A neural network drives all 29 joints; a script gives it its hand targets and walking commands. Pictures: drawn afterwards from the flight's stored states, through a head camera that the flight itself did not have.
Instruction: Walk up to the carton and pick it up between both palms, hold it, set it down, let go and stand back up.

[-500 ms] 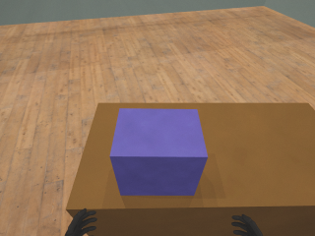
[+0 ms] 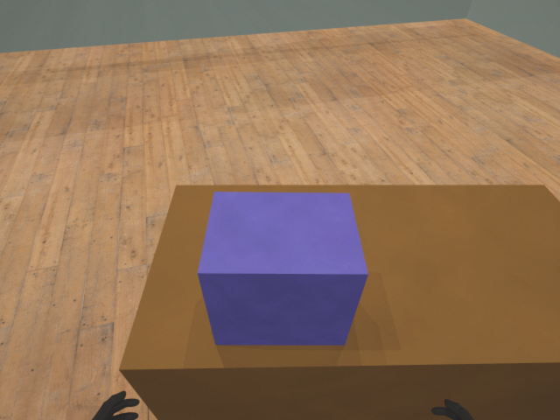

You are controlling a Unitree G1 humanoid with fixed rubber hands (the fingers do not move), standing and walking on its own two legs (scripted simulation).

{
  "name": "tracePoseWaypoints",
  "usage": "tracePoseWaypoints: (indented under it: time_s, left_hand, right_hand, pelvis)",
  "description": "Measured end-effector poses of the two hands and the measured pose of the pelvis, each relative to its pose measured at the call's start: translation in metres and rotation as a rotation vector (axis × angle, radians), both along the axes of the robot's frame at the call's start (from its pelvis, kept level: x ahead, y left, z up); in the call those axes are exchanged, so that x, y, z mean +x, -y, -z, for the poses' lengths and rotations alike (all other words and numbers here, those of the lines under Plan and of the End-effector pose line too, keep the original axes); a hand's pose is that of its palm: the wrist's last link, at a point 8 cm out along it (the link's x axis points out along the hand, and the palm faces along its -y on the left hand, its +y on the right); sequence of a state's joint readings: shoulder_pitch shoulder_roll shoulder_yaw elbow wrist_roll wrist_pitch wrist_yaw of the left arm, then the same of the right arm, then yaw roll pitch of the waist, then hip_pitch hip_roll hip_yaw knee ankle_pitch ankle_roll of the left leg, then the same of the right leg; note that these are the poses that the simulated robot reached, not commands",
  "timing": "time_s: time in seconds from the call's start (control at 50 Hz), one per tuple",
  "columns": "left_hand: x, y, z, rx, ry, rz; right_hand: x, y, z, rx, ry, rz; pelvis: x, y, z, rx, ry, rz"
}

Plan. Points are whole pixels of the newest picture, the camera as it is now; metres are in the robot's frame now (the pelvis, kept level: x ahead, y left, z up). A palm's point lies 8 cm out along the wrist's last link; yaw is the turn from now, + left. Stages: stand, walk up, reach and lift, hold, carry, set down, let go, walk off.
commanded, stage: stand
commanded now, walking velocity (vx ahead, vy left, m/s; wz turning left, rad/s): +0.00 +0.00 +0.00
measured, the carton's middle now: (281, 270) +0.45 +0.02 -0.09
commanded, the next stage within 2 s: none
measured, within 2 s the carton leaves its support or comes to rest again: neither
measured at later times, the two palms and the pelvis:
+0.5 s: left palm out of the picture +0.06 +0.30 -0.10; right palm out of the picture +0.08 -0.26 -0.09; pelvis -0.03 +0.00 +0.00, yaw +0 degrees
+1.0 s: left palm out of the picture +0.06 +0.31 -0.11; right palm out of the picture +0.08 -0.27 -0.10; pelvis -0.01 +0.00 +0.00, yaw +0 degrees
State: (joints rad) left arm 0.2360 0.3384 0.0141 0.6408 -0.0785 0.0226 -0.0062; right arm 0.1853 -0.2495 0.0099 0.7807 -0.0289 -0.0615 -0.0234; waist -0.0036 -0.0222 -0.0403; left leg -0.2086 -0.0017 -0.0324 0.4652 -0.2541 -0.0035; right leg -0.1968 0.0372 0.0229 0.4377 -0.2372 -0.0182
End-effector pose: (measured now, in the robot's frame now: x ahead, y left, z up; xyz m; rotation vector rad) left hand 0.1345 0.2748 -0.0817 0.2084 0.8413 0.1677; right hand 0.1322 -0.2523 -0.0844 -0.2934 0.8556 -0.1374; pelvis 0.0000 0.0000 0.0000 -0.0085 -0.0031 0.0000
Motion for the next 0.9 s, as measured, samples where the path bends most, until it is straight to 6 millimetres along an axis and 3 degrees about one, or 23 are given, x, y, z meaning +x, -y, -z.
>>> tracePoseWaypoints:
  time_s: [0.12, 0.46, 0.64, 0.9]
  left_hand:
    - [-0.024, -0.016, 0.003, 0.044, -0.039, -0.005]
    - [-0.076, -0.026, 0.02, 0.055, -0.163, -0.044]
    - [-0.084, -0.032, 0.024, 0.067, -0.232, -0.054]
    - [-0.077, -0.032, 0.026, 0.07, -0.283, -0.059]
  right_hand:
    - [-0.016, 0.006, 0.0, -0.005, -0.022, 0.003]
    - [-0.051, 0.011, 0.008, 0.003, -0.085, 0.018]
    - [-0.059, 0.014, 0.016, 0.001, -0.159, 0.032]
    - [-0.049, 0.017, 0.019, -0.009, -0.202, 0.04]
  pelvis:
    - [-0.013, 0.0, 0.0, 0.0, 0.018, 0.0]
    - [-0.033, 0.0, 0.0, 0.0, 0.043, 0.001]
    - [-0.028, 0.0, -0.001, -0.001, 0.031, 0.001]
    - [-0.012, 0.0, -0.003, 0.0, -0.001, 0.001]
